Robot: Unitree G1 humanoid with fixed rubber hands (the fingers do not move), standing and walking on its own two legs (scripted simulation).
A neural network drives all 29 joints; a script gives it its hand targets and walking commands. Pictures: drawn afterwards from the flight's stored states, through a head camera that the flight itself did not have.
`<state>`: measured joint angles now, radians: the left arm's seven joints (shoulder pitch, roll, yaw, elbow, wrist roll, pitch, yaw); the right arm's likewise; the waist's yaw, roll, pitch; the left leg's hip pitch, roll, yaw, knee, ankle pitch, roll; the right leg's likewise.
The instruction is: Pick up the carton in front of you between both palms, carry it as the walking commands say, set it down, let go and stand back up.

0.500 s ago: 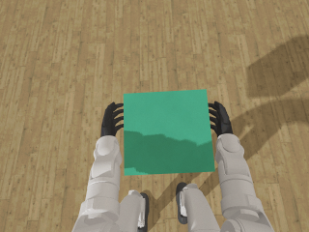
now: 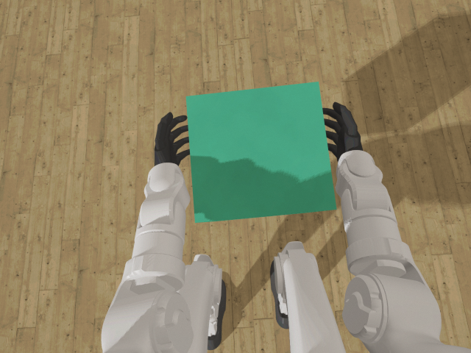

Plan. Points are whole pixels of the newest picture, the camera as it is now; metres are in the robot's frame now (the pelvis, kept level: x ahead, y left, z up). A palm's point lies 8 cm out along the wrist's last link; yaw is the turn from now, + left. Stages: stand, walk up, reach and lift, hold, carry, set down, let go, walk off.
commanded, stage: set down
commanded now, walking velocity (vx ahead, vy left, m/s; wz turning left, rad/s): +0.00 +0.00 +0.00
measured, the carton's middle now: (256, 165) +0.44 -0.05 -0.16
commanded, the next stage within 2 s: none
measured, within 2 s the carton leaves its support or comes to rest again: rests again in 1.24 s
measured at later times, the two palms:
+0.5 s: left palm (198, 170) +0.46 +0.08 -0.24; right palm (331, 161) +0.46 -0.22 -0.24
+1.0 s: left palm (207, 174) +0.48 +0.07 -0.34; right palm (322, 165) +0.48 -0.22 -0.35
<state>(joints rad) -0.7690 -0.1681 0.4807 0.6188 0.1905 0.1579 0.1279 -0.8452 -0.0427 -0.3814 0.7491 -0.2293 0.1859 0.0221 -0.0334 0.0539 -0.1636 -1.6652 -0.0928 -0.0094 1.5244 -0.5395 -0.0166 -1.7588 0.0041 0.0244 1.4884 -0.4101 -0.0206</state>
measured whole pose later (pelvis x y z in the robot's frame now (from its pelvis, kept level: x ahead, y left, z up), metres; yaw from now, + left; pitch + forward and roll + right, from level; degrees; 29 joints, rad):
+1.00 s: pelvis -0.03 +0.00 -0.19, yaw +3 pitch +39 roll +4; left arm -1.20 0.01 0.35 0.83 -0.04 0.13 0.27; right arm -1.32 -0.34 -0.12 1.04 0.06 0.15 -0.03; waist -0.08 0.09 0.21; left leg -2.22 -0.14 0.03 2.18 -0.64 -0.05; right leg -2.34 -0.01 0.03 2.12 -0.46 -0.03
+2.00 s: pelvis -0.04 +0.00 -0.21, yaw +3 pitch +33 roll +3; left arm -1.36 0.15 0.22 1.09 -0.05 0.07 0.15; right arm -1.40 -0.45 -0.19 1.28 0.08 0.01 0.02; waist -0.07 0.07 0.38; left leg -2.20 -0.17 0.02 2.22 -0.61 -0.06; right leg -2.30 -0.04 0.03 2.17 -0.45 -0.03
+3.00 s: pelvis +0.00 -0.01 -0.01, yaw +0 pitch +44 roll +5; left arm -0.91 0.06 0.25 0.61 -0.02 0.18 0.17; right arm -1.03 -0.41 -0.26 0.84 0.04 0.15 0.12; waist -0.02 0.02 -0.05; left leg -1.77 -0.09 -0.01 1.53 -0.54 -0.04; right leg -1.88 0.03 0.04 1.50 -0.39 -0.03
